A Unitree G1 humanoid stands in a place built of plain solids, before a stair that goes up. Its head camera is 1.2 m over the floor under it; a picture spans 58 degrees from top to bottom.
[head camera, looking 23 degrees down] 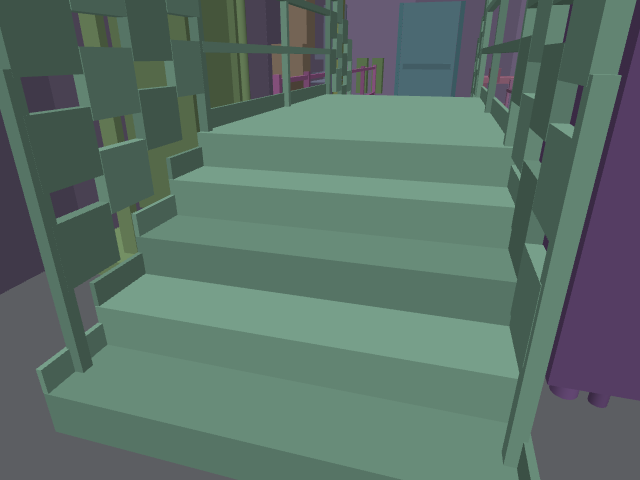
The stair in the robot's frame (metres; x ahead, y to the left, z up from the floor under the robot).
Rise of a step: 0.17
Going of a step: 0.28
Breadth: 1.50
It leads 16 degrees to the right of straight ahead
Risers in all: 5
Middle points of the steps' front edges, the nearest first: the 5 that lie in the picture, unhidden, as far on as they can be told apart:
0.92 0.20 0.17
1.19 0.12 0.34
1.46 0.05 0.51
1.73 -0.03 0.68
2.00 -0.10 0.85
